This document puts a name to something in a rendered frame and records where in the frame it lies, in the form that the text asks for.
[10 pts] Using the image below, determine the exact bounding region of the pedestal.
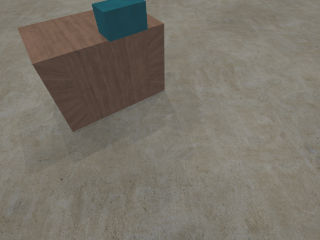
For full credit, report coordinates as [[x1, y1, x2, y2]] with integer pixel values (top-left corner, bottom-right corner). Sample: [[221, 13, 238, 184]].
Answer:
[[17, 10, 165, 132]]

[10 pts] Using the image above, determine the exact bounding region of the carton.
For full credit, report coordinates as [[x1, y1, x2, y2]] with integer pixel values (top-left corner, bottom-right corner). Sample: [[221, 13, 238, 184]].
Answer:
[[92, 0, 148, 42]]

